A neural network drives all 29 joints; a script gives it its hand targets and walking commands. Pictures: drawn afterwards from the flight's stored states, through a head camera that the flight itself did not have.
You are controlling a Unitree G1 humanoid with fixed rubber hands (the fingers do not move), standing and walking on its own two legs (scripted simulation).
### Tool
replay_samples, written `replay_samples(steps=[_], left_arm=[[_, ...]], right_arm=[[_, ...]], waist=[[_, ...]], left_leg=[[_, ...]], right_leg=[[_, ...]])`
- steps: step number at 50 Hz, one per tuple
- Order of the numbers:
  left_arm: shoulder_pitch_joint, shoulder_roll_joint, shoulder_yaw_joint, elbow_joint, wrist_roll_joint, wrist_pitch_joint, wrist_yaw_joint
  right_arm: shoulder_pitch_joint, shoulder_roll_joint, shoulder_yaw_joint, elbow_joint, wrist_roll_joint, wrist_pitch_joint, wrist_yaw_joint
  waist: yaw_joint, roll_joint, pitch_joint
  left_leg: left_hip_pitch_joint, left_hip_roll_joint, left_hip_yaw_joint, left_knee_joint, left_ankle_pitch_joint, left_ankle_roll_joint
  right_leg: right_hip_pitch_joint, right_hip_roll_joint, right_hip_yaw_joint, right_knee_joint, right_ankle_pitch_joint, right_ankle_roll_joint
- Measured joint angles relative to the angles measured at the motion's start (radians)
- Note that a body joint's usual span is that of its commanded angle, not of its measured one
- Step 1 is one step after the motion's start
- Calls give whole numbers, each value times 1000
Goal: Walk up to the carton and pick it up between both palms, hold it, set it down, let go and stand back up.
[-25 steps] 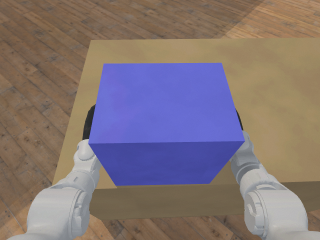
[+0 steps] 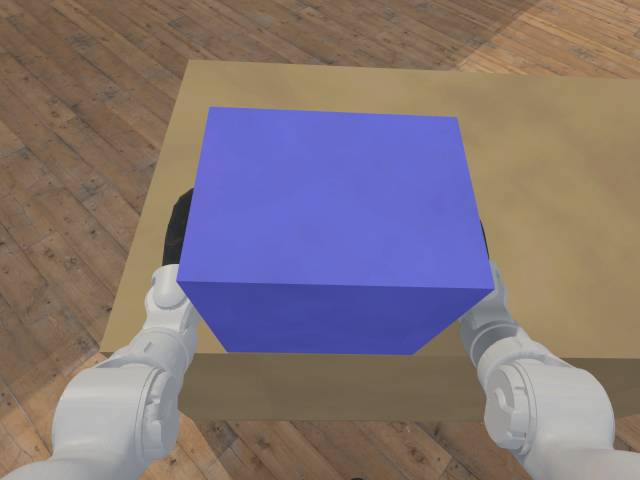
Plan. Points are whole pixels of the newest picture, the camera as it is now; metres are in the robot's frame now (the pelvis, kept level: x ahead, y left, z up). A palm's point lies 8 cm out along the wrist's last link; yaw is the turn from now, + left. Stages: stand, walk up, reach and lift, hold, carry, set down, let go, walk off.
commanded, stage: reach and lift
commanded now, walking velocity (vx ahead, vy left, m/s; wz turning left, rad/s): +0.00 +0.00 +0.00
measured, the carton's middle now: (326, 250) +0.41 -0.01 +0.02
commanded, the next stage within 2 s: none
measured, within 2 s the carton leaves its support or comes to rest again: neither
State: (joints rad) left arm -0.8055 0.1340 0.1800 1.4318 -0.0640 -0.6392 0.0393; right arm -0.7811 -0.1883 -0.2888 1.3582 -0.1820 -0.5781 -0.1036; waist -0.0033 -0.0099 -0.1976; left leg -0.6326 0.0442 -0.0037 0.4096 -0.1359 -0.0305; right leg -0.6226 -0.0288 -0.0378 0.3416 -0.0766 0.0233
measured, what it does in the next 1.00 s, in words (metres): stands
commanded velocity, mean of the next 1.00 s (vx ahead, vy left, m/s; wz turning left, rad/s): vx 0.00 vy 0.00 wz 0.00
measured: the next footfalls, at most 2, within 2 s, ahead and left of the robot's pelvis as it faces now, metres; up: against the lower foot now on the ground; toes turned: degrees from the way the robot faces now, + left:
none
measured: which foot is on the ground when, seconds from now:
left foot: down 0.00-1.00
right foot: down 0.00-1.00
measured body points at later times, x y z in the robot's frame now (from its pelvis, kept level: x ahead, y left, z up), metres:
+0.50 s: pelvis +0.01 +0.00 +0.00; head +0.05 +0.01 +0.45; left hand +0.40 +0.18 +0.03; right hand +0.42 -0.19 +0.05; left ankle +0.01 +0.14 -0.74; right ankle +0.03 -0.14 -0.74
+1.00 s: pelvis +0.01 +0.01 +0.01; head -0.03 +0.03 +0.46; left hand +0.40 +0.19 +0.16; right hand +0.40 -0.19 +0.17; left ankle +0.01 +0.14 -0.74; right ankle +0.03 -0.14 -0.74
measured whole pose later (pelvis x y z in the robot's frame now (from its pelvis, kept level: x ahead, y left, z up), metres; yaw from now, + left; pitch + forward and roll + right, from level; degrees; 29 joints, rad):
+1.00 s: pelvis +0.01 +0.01 +0.01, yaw +2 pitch -2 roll -1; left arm -0.61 0.13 0.20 0.55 0.08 0.32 0.01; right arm -0.67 -0.19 -0.07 0.76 0.15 0.19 -0.11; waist -0.07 -0.04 -0.08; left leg -0.14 0.02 -0.03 0.32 -0.15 -0.02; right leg -0.11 -0.05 -0.07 0.25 -0.11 0.03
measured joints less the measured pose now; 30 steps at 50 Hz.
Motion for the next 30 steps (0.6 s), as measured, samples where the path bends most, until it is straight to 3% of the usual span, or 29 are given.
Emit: replay_samples(steps=[9,18,24,30], left_arm=[[11,3,-50,-16,-53,27,-3],[98,11,-171,-103,-143,91,25],[189,18,-242,-245,-208,171,60],[245,39,-257,-429,-227,333,88]], right_arm=[[15,-2,55,-17,52,23,-6],[92,-3,222,-117,197,111,-23],[152,-22,329,-245,300,208,-29],[185,-48,397,-412,398,372,-47]], waist=[[-5,2,-19],[-13,14,-49],[-9,27,-59],[-16,37,-55]], left_leg=[[-16,1,-6,15,-8,-1],[-3,4,-14,47,-39,-2],[29,6,-22,71,-61,-3],[107,0,-31,58,-63,-3]], right_leg=[[-10,1,-6,8,-7,-1],[12,4,-14,26,-32,1],[50,5,-20,43,-52,3],[131,-1,-30,33,-61,4]])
